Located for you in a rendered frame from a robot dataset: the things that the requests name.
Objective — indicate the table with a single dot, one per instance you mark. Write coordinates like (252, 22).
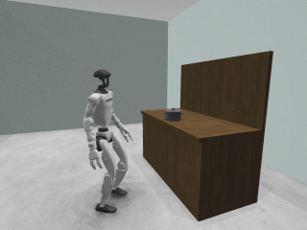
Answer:
(211, 159)

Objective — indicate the left robot hand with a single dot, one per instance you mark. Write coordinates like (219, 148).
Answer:
(125, 131)

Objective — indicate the lid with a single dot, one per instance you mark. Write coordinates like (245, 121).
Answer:
(173, 110)

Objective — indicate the pot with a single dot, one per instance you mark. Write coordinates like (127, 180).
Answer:
(173, 116)

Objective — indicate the robot right shin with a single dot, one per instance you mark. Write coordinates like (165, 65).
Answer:
(107, 187)

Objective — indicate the right robot upper arm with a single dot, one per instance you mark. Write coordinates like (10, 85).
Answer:
(92, 102)

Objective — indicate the left robot forearm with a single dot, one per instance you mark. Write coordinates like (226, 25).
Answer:
(116, 121)

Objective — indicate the humanoid robot torso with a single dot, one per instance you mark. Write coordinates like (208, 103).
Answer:
(102, 116)

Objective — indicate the right robot hand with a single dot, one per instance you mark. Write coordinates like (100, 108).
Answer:
(94, 155)

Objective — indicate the right robot forearm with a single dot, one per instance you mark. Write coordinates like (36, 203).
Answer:
(91, 139)

